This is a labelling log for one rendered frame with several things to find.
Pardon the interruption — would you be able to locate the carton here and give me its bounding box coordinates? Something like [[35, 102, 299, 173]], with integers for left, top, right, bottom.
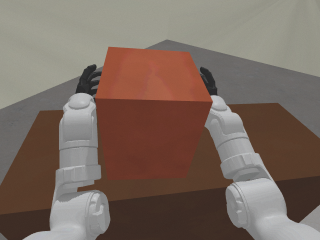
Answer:
[[95, 47, 213, 180]]

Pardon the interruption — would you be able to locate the robot right forearm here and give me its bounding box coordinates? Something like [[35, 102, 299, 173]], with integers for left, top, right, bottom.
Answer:
[[204, 95, 287, 214]]

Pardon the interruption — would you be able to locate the right robot upper arm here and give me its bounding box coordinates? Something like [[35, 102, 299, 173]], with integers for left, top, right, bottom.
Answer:
[[225, 177, 320, 240]]

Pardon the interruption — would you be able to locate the robot left forearm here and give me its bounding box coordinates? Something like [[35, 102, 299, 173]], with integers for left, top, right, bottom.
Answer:
[[49, 93, 102, 229]]

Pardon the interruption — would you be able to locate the robot left hand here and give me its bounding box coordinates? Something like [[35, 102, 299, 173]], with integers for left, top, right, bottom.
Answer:
[[75, 64, 102, 103]]

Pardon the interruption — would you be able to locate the robot right hand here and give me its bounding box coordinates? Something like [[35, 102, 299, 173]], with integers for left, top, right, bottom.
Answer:
[[200, 67, 218, 96]]

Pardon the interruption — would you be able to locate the left robot upper arm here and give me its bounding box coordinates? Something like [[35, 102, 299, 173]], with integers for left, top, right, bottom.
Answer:
[[23, 189, 111, 240]]

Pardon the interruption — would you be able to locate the pedestal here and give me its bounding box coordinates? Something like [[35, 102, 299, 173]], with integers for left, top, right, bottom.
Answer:
[[0, 103, 320, 240]]

